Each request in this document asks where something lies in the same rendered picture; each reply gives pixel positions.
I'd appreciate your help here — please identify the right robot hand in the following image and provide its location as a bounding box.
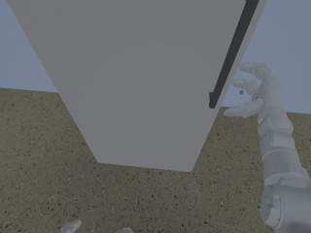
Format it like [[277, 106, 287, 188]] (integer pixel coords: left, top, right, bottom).
[[224, 62, 283, 118]]

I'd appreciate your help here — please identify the handle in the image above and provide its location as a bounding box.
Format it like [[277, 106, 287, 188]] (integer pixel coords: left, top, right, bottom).
[[209, 0, 259, 109]]

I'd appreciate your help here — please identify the left robot hand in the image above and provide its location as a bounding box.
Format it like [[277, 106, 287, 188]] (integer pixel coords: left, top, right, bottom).
[[60, 219, 82, 233]]

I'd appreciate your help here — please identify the fridge door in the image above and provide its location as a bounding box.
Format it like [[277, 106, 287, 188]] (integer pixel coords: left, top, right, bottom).
[[6, 0, 267, 172]]

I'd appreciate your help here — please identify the robot right forearm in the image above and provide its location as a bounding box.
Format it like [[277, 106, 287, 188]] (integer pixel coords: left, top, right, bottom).
[[257, 106, 311, 190]]

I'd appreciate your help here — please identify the robot right upper arm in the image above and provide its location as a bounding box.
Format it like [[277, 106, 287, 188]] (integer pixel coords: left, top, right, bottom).
[[259, 183, 311, 233]]

